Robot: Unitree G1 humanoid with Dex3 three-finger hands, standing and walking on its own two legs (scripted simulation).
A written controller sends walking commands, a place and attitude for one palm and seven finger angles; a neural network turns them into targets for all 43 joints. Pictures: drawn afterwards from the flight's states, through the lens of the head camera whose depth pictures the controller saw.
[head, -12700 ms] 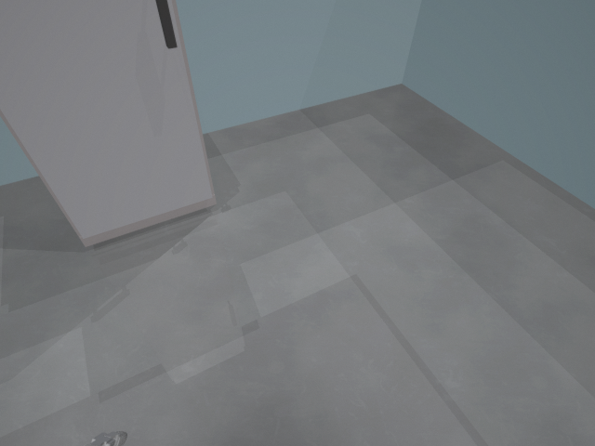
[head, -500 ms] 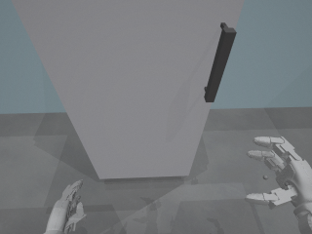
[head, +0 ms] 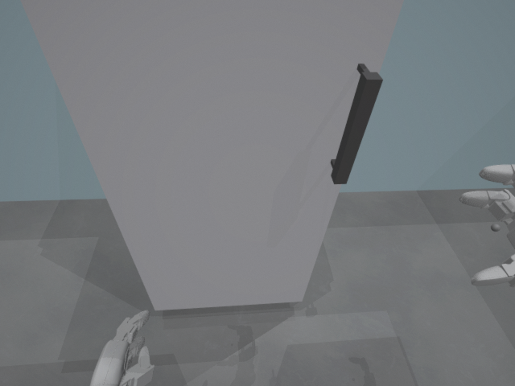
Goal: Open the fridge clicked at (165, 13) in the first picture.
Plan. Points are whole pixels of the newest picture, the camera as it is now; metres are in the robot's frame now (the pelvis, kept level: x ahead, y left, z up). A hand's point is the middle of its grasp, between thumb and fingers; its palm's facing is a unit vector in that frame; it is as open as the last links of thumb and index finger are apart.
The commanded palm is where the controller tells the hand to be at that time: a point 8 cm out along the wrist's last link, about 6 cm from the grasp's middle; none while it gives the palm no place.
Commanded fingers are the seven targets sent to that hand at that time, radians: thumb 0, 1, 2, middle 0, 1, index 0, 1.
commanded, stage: raise the hand to about handle height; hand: right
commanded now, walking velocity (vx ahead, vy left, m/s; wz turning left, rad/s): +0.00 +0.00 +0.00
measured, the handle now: (349, 128) +0.54 -0.17 +0.14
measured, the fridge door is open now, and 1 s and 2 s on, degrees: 0 0 0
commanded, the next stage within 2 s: move the hooked fingers beside the handle in 0.46 s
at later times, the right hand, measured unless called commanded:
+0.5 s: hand (474, 235) +0.28 -0.27 +0.16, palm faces -0.01 +1.00 -0.09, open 14.0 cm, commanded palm +0.24 -0.32 +0.17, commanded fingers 0.00 0.50 -0.30 0.30 1.20 0.30 1.20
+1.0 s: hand (446, 199) +0.34 -0.26 +0.17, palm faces -0.05 +1.00 -0.04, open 14.0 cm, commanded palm +0.31 -0.31 +0.16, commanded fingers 0.00 0.50 -0.30 0.30 1.20 0.30 1.20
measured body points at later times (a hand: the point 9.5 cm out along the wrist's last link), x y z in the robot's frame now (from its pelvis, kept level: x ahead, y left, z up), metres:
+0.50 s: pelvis +0.00 +0.00 +0.00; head -0.01 +0.01 +0.45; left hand +0.18 +0.23 -0.07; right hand +0.27 -0.33 +0.17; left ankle +0.02 +0.12 -0.73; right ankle -0.02 -0.12 -0.73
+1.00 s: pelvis +0.00 +0.00 +0.00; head +0.00 +0.01 +0.45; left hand +0.15 +0.24 -0.08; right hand +0.33 -0.31 +0.17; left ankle +0.02 +0.12 -0.73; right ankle -0.02 -0.12 -0.73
